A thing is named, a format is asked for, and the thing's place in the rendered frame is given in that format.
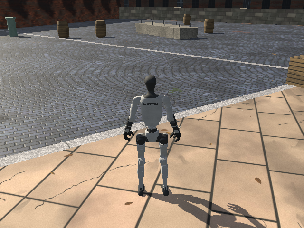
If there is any right robot forearm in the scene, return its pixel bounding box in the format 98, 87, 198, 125
170, 114, 179, 133

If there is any robot torso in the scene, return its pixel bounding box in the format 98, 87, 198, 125
140, 95, 162, 143

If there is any right robot hand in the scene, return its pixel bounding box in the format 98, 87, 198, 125
170, 131, 181, 142

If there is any left robot forearm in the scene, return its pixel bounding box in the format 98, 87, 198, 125
124, 115, 133, 132

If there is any robot right upper arm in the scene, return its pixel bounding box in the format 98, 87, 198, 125
161, 95, 174, 122

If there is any robot left upper arm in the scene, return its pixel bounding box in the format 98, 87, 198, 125
128, 96, 141, 122

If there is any left robot hand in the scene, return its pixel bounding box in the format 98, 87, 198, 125
123, 130, 134, 141

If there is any right robot foot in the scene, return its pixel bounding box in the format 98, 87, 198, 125
161, 184, 169, 196

